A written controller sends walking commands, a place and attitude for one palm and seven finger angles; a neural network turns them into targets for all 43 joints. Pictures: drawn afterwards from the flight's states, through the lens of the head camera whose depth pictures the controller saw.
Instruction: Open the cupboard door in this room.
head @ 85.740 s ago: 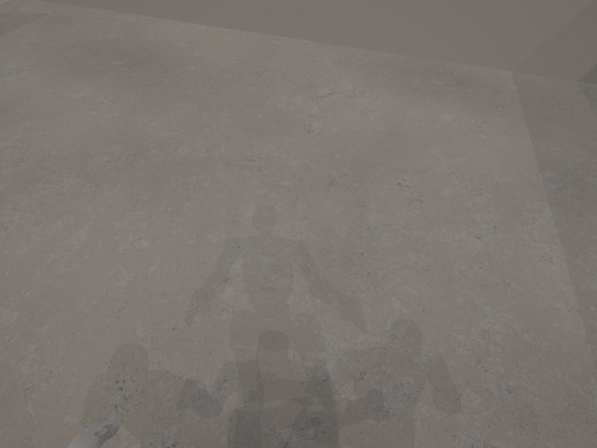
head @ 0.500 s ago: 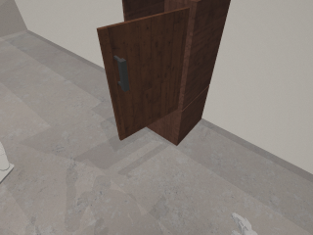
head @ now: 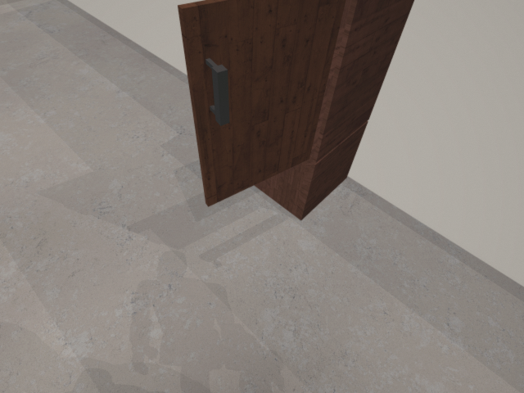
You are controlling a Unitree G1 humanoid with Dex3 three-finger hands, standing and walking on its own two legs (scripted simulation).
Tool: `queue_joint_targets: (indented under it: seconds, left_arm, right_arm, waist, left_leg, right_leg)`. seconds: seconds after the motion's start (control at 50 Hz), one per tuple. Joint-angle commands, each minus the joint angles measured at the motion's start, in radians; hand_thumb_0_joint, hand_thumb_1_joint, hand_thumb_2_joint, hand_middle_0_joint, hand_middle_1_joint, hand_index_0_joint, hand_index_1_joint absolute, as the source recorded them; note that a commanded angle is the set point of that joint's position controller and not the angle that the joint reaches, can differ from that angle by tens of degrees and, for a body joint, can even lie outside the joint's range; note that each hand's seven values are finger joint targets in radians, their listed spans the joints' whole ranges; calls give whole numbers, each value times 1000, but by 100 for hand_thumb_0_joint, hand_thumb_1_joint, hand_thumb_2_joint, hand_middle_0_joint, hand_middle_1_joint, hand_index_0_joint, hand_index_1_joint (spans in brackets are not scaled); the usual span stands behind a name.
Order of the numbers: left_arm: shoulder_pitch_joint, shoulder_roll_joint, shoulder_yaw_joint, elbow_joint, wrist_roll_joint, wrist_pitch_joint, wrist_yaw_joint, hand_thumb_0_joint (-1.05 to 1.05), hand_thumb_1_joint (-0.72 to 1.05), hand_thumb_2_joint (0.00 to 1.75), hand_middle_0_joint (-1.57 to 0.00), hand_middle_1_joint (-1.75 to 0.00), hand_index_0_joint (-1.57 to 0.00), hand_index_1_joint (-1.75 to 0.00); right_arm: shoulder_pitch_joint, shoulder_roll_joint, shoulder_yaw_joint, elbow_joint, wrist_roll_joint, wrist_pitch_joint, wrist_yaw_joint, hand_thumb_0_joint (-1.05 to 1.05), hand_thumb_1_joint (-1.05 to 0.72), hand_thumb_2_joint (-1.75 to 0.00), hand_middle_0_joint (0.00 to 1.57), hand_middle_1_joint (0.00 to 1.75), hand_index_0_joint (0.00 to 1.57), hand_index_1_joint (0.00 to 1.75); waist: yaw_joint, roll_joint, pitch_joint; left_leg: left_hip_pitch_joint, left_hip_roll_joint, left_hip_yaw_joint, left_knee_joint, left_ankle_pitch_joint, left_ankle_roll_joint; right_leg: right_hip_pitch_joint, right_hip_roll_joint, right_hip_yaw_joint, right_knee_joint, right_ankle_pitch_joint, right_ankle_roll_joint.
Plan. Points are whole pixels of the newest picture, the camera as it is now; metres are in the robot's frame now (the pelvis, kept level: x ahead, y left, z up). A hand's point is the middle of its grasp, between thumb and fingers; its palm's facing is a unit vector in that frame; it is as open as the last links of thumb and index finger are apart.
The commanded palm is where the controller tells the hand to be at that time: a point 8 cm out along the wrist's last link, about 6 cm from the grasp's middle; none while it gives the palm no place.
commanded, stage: let the arm hang, fingers relaxed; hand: left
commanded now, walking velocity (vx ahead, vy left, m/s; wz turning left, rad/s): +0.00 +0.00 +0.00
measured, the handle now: (216, 92) +0.69 +0.16 +0.07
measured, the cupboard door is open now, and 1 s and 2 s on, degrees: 77 77 77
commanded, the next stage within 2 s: look to check the result in 0.64 s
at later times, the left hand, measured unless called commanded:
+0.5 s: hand out of the picture +0.02 +0.18 -0.17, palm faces +0.00 -0.98 -0.21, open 7.4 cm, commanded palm none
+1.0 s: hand out of the picture +0.03 +0.19 -0.16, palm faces -0.01 -0.97 -0.23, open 7.4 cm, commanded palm none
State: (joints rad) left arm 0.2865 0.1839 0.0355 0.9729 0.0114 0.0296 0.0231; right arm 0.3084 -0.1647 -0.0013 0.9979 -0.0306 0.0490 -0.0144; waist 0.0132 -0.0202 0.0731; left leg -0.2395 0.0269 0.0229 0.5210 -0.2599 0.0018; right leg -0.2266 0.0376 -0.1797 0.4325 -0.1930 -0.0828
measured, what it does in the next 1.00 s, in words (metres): stands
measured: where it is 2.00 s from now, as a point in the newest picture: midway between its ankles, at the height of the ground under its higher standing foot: outside the picture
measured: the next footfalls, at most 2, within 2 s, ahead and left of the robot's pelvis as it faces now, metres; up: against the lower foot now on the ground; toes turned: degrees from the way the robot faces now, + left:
none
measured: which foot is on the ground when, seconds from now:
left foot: down 0.00-1.00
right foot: down 0.00-1.00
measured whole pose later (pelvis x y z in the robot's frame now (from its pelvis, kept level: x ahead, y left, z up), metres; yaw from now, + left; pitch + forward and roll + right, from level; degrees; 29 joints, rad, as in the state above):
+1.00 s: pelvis +0.02 +0.01 +0.01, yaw -3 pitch -2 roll +0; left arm 0.25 0.15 0.02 1.16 0.01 -0.02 0.03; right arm 0.28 -0.16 0.00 1.15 -0.02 0.00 -0.03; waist 0.00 0.02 0.05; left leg -0.11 0.00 0.09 0.37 -0.22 0.02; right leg -0.17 0.02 -0.11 0.38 -0.18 -0.06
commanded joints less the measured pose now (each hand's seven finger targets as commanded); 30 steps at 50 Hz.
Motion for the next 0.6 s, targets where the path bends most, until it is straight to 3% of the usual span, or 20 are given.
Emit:
queue_joint_targets:
  seconds: [0.0,0.06,0.12,0.38,0.44,0.58]
  left_arm:
    - [3,97,5,23,-4,-48,0,0,90,90,-20,-30,-20,-30]
    - [1,90,-2,78,-5,-53,3,0,90,90,-20,-30,-20,-30]
    - [6,83,-5,115,-5,-54,6,0,90,90,-20,-30,-20,-30]
    - [37,52,-11,165,-6,-51,17,0,90,90,-20,-30,-20,-30]
    - [42,53,-9,164,-5,-53,19,0,90,90,-20,-30,-20,-30]
    - [40,52,-8,168,-6,-54,18,0,90,90,-20,-30,-20,-30]
  right_arm:
    - [5,-92,-11,-17,7,-47,-15,0,-90,-90,20,30,20,30]
    - [38,-91,-11,25,9,-47,-16,0,-90,-90,20,30,20,30]
    - [61,-88,-9,62,8,-46,-17,0,-90,-90,20,30,20,30]
    - [76,-41,2,140,7,-50,-21,0,-90,-90,20,30,20,30]
    - [78,-42,0,141,10,-51,-21,0,-90,-90,20,30,20,30]
    - [86,-39,0,151,8,-52,-23,0,-90,-90,20,30,20,30]
  waist:
    - [-4,135,-76]
    - [-15,28,-39]
    - [-19,-21,2]
    - [-15,30,29]
    - [-13,18,30]
    - [-17,55,28]
  left_leg:
    - [-60,89,-100,-216,-2,31]
    - [-12,80,-80,-218,15,29]
    - [7,73,-64,-221,17,30]
    - [24,73,-45,-238,43,30]
    - [29,73,-45,-235,52,30]
    - [30,72,-44,-237,47,29]
  right_leg:
    - [154,-162,198,-125,11,26]
    - [106,-171,207,-156,-25,23]
    - [67,-172,217,-177,-66,27]
    - [50,-162,221,-152,-26,33]
    - [50,-160,219,-148,-13,32]
    - [55,-162,226,-151,-13,28]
